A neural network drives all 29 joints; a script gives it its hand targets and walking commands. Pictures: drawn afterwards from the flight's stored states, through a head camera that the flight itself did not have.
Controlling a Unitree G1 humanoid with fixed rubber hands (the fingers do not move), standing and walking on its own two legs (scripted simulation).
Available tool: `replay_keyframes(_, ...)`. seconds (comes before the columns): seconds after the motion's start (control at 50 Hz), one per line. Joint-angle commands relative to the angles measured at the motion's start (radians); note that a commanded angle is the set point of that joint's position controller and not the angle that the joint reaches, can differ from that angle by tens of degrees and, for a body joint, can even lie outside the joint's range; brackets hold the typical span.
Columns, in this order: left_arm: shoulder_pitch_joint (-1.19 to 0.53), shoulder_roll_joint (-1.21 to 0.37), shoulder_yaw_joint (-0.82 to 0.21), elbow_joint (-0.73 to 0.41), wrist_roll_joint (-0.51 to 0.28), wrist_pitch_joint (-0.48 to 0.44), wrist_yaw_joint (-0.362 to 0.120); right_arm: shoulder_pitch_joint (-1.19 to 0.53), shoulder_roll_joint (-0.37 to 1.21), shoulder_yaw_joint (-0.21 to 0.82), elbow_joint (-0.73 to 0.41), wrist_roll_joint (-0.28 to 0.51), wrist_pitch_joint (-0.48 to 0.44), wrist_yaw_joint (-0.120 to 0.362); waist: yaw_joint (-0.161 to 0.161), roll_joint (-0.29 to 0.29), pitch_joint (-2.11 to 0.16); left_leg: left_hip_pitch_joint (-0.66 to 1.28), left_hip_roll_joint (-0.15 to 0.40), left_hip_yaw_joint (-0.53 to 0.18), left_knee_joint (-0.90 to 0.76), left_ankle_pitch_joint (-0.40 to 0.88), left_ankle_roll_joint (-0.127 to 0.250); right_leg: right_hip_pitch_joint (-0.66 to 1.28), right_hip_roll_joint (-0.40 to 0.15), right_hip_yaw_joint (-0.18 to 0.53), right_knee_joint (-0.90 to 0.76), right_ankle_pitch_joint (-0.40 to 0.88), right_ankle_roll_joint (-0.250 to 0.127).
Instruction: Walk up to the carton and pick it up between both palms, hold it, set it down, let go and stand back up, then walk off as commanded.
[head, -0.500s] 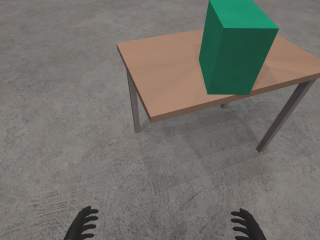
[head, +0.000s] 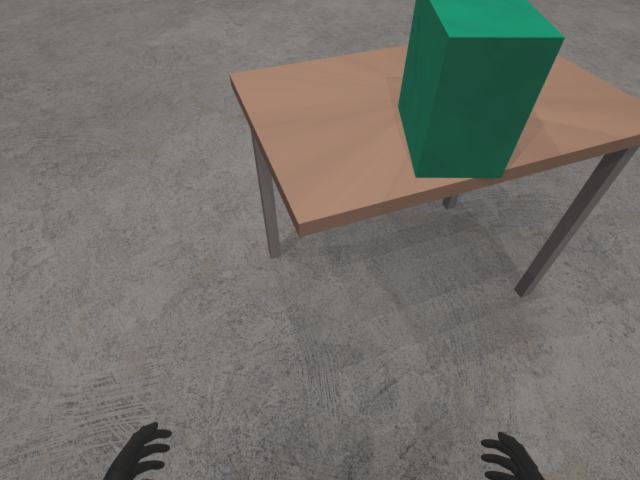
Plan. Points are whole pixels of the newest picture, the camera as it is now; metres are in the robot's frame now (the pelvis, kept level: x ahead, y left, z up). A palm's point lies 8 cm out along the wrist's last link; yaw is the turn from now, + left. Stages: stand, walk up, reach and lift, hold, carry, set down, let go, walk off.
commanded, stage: stand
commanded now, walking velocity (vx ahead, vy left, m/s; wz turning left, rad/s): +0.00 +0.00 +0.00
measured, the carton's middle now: (460, 80) +0.79 -0.25 +0.12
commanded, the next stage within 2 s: walk up in 1.64 s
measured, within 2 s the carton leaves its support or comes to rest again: neither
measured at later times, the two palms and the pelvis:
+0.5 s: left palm out of the picture +0.14 +0.26 -0.08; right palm out of the picture +0.14 -0.25 -0.09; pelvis +0.00 +0.00 +0.00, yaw +0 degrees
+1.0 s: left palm out of the picture +0.14 +0.26 -0.08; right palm out of the picture +0.13 -0.25 -0.09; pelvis +0.00 +0.00 +0.00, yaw +0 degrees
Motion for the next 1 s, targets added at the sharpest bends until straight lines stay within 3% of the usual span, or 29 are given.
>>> replay_keyframes(0.0,-0.058,0.23,0.078,-0.031,0.027,-0.065,0.02,-0.081,-0.272,-0.063,-0.054,-0.035,-0.046,-0.004,0.0,0.009,-0.099,0.0,0.089,-0.093,-0.111,0.233,0.086,0.055,-0.072,0.086,-0.108,0.236,-0.07)
replay_keyframes(0.02,-0.051,0.215,0.077,-0.023,0.025,-0.066,0.02,-0.09,-0.26,-0.06,-0.055,-0.03,-0.047,-0.003,-0.002,0.012,-0.103,0.004,0.088,-0.089,-0.09,0.233,0.087,0.045,-0.073,0.087,-0.108,0.228,-0.074)
replay_keyframes(0.04,-0.058,0.224,0.08,-0.022,0.033,-0.069,0.018,-0.094,-0.255,-0.068,-0.051,-0.03,-0.048,-0.003,-0.01,-0.043,-0.093,0.018,0.075,-0.075,-0.094,0.234,0.078,0.029,-0.073,0.087,-0.123,0.245,-0.075)
replay_keyframes(0.06,-0.06,0.233,0.081,-0.022,0.032,-0.069,0.018,-0.094,-0.278,-0.071,-0.05,-0.029,-0.045,-0.003,-0.011,0.005,-0.112,0.015,0.089,-0.074,-0.086,0.236,0.081,0.038,-0.077,0.089,-0.116,0.245,-0.078)
replay_keyframes(0.1,-0.056,0.24,0.082,-0.027,0.025,-0.069,0.017,-0.07,-0.263,-0.066,-0.041,-0.03,-0.047,-0.004,-0.018,-0.018,-0.107,0.004,0.078,-0.068,-0.074,0.241,0.078,0.052,-0.082,0.101,-0.118,0.293,-0.075)
replay_keyframes(0.16,-0.065,0.228,0.076,-0.028,0.03,-0.071,0.021,-0.074,-0.254,-0.062,-0.043,-0.029,-0.043,-0.005,-0.015,-0.028,-0.1,0.01,0.074,-0.075,-0.09,0.209,0.078,0.04,-0.082,0.104,-0.117,0.26,-0.082)
replay_keyframes(0.2,-0.051,0.229,0.084,-0.029,0.029,-0.071,0.021,-0.085,-0.274,-0.068,-0.039,-0.033,-0.046,-0.002,-0.006,0.006,-0.102,0.011,0.081,-0.085,-0.093,0.216,0.078,0.039,-0.084,0.097,-0.116,0.236,-0.08)
replay_keyframes(0.22,-0.053,0.233,0.083,-0.02,0.031,-0.065,0.02,-0.084,-0.269,-0.071,-0.04,-0.03,-0.046,-0.002,-0.011,-0.015,-0.106,0.003,0.082,-0.081,-0.101,0.221,0.08,0.05,-0.078,0.085,-0.119,0.26,-0.078)
replay_keyframes(0.24,-0.041,0.224,0.083,-0.03,0.023,-0.063,0.02,-0.093,-0.296,-0.075,-0.041,-0.035,-0.048,-0.001,0.005,-0.005,-0.098,0.008,0.084,-0.085,-0.104,0.199,0.082,0.047,-0.076,0.083,-0.118,0.239,-0.075)
replay_keyframes(0.26,-0.044,0.22,0.077,-0.026,0.026,-0.065,0.02,-0.095,-0.286,-0.075,-0.045,-0.027,-0.045,-0.005,-0.01,-0.024,-0.122,0.026,0.084,-0.08,-0.097,0.219,0.086,0.047,-0.084,0.086,-0.119,0.248,-0.076)
replay_keyframes(0.32,-0.071,0.222,0.08,-0.027,0.03,-0.068,0.017,-0.106,-0.267,-0.064,-0.044,-0.029,-0.051,-0.004,-0.005,0.012,-0.102,0.015,0.085,-0.088,-0.095,0.239,0.087,0.033,-0.077,0.089,-0.112,0.248,-0.072)
replay_keyframes(0.34,-0.057,0.225,0.077,-0.024,0.027,-0.071,0.017,-0.104,-0.265,-0.067,-0.045,-0.034,-0.051,-0.007,0.0,-0.029,-0.101,0.002,0.089,-0.093,-0.107,0.22,0.091,0.055,-0.079,0.084,-0.119,0.23,-0.08)
replay_keyframes(0.36,-0.059,0.232,0.083,-0.025,0.027,-0.068,0.016,-0.121,-0.272,-0.068,-0.049,-0.029,-0.05,-0.005,-0.007,0.002,-0.076,0.01,0.084,-0.081,-0.091,0.232,0.086,0.026,-0.083,0.11,-0.143,0.246,-0.084)
replay_keyframes(0.44,-0.052,0.242,0.082,-0.019,0.027,-0.076,0.021,-0.077,-0.258,-0.063,-0.034,-0.026,-0.045,-0.005,-0.022,-0.024,-0.102,0.016,0.083,-0.088,-0.086,0.255,0.084,0.061,-0.092,0.112,-0.125,0.304,-0.085)
replay_keyframes(0.46,-0.051,0.234,0.077,-0.023,0.023,-0.073,0.022,-0.081,-0.271,-0.068,-0.044,-0.03,-0.049,-0.005,-0.009,-0.031,-0.108,0.014,0.092,-0.097,-0.084,0.26,0.089,0.062,-0.095,0.108,-0.124,0.292,-0.085)
replay_keyframes(0.48,-0.047,0.232,0.073,-0.014,0.027,-0.076,0.019,-0.073,-0.277,-0.066,-0.033,-0.022,-0.052,-0.001,-0.017,-0.009,-0.118,0.04,0.081,-0.091,-0.085,0.255,0.081,0.05,-0.105,0.125,-0.123,0.293,-0.093)
replay_keyframes(0.52,-0.043,0.223,0.08,-0.013,0.014,-0.071,0.02,-0.08,-0.276,-0.068,-0.027,-0.028,-0.05,-0.006,-0.007,0.009,-0.141,0.045,0.09,-0.091,-0.094,0.278,0.083,0.07,-0.087,0.092,-0.122,0.295,-0.077)
replay_keyframes(0.6,-0.059,0.237,0.083,-0.007,0.03,-0.072,0.019,-0.093,-0.273,-0.069,-0.023,-0.021,-0.044,-0.008,-0.002,-0.042,-0.124,0.021,0.071,-0.081,-0.085,0.275,0.084,0.083,-0.096,0.1,-0.135,0.318,-0.081)
replay_keyframes(0.62,-0.066,0.253,0.088,-0.01,0.027,-0.069,0.021,-0.077,-0.27,-0.067,-0.029,-0.024,-0.048,-0.009,-0.014,-0.045,-0.105,0.014,0.078,-0.066,-0.083,0.262,0.08,0.073,-0.095,0.099,-0.133,0.332,-0.073)
replay_keyframes(0.68,-0.05,0.232,0.079,-0.007,0.022,-0.074,0.017,-0.08,-0.274,-0.065,-0.023,-0.023,-0.05,-0.005,-0.002,0.002,-0.124,0.024,0.087,-0.085,-0.097,0.247,0.082,0.074,-0.094,0.1,-0.126,0.276,-0.078)
replay_keyframes(0.7,-0.045,0.246,0.083,-0.004,0.021,-0.073,0.02,-0.09,-0.273,-0.068,-0.02,-0.026,-0.052,-0.003,-0.002,-0.033,-0.112,0.013,0.085,-0.093,-0.108,0.233,0.09,0.072,-0.088,0.098,-0.129,0.275,-0.079)
replay_keyframes(0.74,-0.052,0.229,0.079,-0.003,0.026,-0.073,0.015,-0.095,-0.281,-0.071,-0.013,-0.023,-0.05,-0.007,0.006,-0.048,-0.093,0.023,0.082,-0.088,-0.103,0.232,0.084,0.052,-0.094,0.096,-0.142,0.266,-0.074)
replay_keyframes(0.8,-0.046,0.229,0.082,-0.002,0.018,-0.073,0.016,-0.082,-0.296,-0.073,-0.01,-0.024,-0.054,-0.008,0.005,-0.038,-0.121,0.039,0.092,-0.097,-0.12,0.266,0.09,0.078,-0.091,0.089,-0.131,0.286,-0.072)
replay_keyframes(0.82,-0.056,0.238,0.081,-0.003,0.014,-0.07,0.019,-0.088,-0.281,-0.064,-0.011,-0.025,-0.053,-0.006,-0.009,0.018,-0.107,0.037,0.092,-0.093,-0.114,0.273,0.086,0.063,-0.09,0.105,-0.126,0.282,-0.08)
replay_keyframes(0.86,-0.049,0.225,0.075,-0.002,0.017,-0.072,0.018,-0.079,-0.269,-0.055,-0.006,-0.023,-0.055,-0.008,0.002,-0.025,-0.118,0.027,0.089,-0.094,-0.115,0.278,0.088,0.086,-0.089,0.098,-0.127,0.291,-0.075)
replay_keyframes(0.88,-0.023,0.247,0.085,0.009,0.019,-0.073,0.019,-0.077,-0.273,-0.063,-0.007,-0.024,-0.055,-0.005,0.001,0.003,-0.128,0.042,0.091,-0.095,-0.107,0.29,0.085,0.073,-0.087,0.103,-0.117,0.287,-0.076)
replay_keyframes(0.9,-0.037,0.23,0.079,0.013,0.025,-0.072,0.017,-0.098,-0.29,-0.066,-0.006,-0.026,-0.054,-0.006,0.004,-0.022,-0.139,0.05,0.094,-0.085,-0.096,0.312,0.083,0.081,-0.092,0.097,-0.12,0.321,-0.074)
replay_keyframes(0.98,-0.056,0.242,0.081,0.011,0.024,-0.076,0.023,-0.082,-0.269,-0.064,0.0,-0.021,-0.053,-0.012,-0.003,-0.008,-0.114,0.042,0.084,-0.088,-0.095,0.335,0.084,0.082,-0.095,0.108,-0.12,0.367,-0.078)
